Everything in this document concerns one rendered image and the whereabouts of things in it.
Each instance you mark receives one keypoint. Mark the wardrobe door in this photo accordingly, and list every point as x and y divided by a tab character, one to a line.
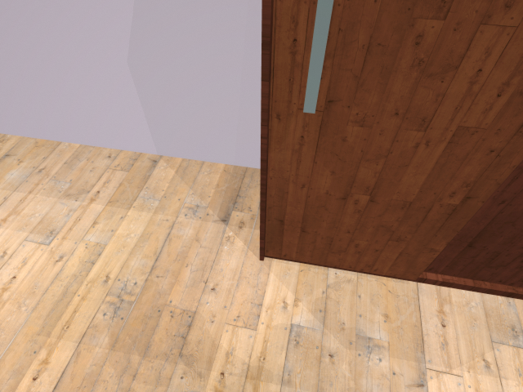
419	119
489	247

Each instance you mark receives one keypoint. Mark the handle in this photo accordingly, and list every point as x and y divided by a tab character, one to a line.
319	42

